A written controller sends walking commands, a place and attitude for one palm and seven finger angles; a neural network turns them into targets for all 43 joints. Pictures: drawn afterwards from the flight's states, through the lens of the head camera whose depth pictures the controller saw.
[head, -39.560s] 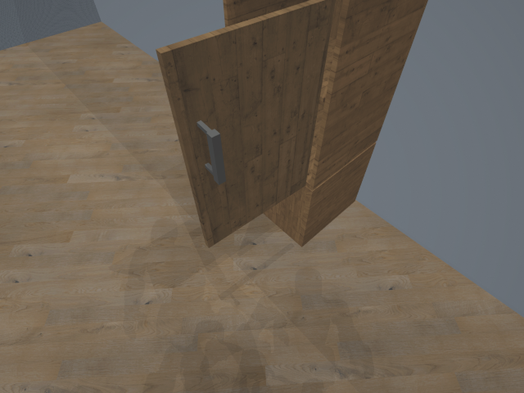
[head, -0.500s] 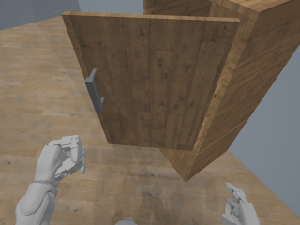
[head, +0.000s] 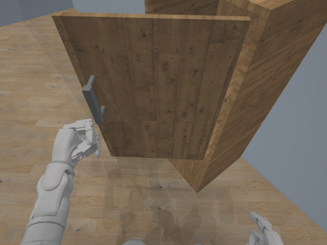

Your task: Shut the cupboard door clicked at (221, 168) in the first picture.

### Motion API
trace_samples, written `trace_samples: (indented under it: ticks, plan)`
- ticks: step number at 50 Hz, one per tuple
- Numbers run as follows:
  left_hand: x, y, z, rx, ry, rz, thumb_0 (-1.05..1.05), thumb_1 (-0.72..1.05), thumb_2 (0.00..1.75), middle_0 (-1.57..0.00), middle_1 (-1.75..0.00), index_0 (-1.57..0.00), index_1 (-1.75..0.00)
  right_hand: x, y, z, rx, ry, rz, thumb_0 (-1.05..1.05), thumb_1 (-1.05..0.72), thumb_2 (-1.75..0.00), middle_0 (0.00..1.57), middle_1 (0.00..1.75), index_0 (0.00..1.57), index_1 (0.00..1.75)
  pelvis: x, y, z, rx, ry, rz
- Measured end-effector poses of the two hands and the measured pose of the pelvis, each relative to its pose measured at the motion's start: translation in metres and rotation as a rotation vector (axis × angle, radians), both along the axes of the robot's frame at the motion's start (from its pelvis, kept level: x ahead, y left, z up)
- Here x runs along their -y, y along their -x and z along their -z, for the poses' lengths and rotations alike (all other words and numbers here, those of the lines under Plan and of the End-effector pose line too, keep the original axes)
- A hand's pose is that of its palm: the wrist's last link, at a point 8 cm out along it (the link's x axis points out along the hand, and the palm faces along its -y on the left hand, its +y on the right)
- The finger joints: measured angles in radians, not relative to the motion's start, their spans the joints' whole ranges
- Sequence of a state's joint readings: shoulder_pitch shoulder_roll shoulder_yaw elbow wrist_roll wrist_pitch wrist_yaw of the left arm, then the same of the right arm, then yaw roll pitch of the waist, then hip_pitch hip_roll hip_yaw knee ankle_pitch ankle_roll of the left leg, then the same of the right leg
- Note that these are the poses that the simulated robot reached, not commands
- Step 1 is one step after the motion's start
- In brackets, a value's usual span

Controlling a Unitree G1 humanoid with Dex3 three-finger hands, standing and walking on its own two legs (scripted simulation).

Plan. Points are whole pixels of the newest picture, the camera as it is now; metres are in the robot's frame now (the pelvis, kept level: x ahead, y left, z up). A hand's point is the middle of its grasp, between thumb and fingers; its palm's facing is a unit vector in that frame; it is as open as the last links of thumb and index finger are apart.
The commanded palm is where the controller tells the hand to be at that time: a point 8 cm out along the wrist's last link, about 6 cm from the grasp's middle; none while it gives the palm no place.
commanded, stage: bring the fist close to the handle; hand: left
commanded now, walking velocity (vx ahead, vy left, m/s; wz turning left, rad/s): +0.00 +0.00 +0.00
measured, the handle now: (96, 100) +0.47 +0.21 +0.08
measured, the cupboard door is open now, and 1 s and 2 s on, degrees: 50 50 35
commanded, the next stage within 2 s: push the door shut along its arc in 0.70 s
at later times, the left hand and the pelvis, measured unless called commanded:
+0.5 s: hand (100, 126) +0.38 +0.18 +0.08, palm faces +0.00 -1.00 -0.01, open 3.1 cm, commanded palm +0.35 +0.23 +0.08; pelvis +0.00 +0.00 +0.00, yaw -1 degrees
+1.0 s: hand (104, 123) +0.39 +0.17 +0.07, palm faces -0.05 -1.00 -0.02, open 3.1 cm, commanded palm +0.38 +0.22 +0.08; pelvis -0.01 +0.01 +0.00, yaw +0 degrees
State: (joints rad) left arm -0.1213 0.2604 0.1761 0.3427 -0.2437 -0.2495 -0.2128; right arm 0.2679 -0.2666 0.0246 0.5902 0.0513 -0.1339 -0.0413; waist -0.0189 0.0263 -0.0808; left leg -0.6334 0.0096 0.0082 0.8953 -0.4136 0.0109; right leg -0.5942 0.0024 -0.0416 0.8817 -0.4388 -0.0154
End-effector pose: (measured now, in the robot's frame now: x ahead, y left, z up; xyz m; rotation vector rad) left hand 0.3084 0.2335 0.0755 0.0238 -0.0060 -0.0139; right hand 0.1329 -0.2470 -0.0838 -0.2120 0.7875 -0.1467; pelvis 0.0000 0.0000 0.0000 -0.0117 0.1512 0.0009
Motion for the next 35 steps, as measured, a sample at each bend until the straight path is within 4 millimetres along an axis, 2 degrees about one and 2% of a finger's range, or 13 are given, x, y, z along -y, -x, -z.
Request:
trace_samples:
  ticks: [19,27,35]
  plan:
    - [0.008,-0.053,-0.001,0.0,0.009,-0.005,0.02,0.9,0.9,-1.3,-1.5,-1.3,-1.5,0.004,0.027,0.013,-0.12,-0.004,0.042,0.01,-0.9,-0.9,0.21,0.3,0.2,0.3,-0.002,0.001,0.001,-0.028,0.0,0.011]
    - [-0.001,-0.048,0.0,-0.005,0.014,-0.015,0.02,0.9,0.9,-1.3,-1.5,-1.29,-1.5,0.005,0.039,0.011,-0.148,-0.012,0.067,0.01,-0.9,-0.9,0.21,0.3,0.2,0.3,-0.003,0.0,-0.001,-0.025,-0.001,0.021]
    - [-0.007,-0.043,0.003,0.007,0.016,-0.015,0.02,0.9,0.9,-1.3,-1.5,-1.3,-1.5,0.006,0.037,0.012,-0.154,0.009,0.057,0.01,-0.9,-0.9,0.21,0.3,0.2,0.3,-0.005,0.004,0.001,-0.024,0.007,0.009]
